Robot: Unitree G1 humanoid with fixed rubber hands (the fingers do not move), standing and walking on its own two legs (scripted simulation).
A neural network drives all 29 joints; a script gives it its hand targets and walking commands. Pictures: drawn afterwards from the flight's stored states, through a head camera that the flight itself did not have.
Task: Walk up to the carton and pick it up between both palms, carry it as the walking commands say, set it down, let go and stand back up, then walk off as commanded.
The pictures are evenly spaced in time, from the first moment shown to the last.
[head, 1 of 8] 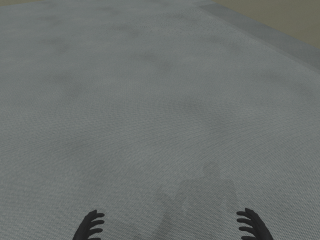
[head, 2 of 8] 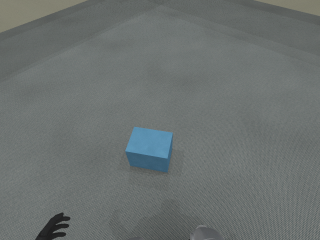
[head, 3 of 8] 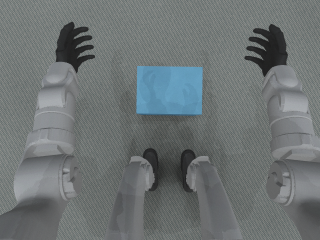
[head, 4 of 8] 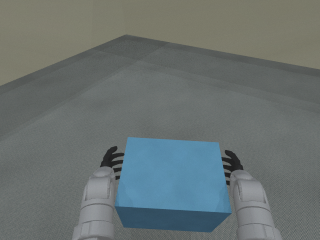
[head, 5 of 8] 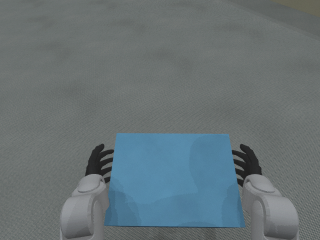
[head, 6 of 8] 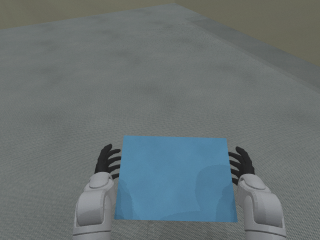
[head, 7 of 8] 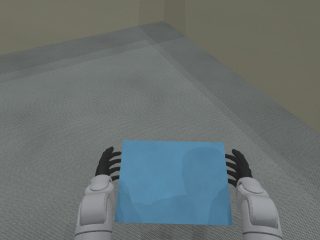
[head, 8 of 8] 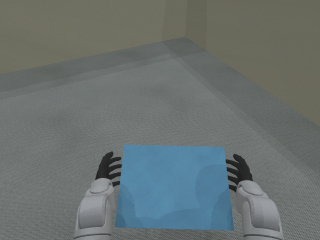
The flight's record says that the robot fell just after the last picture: no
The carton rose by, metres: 0.71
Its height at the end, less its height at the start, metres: +0.62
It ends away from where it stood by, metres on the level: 5.44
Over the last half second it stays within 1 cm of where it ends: no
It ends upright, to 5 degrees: no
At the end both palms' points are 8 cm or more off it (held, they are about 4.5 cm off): no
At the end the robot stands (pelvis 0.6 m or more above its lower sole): yes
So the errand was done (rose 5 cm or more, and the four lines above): no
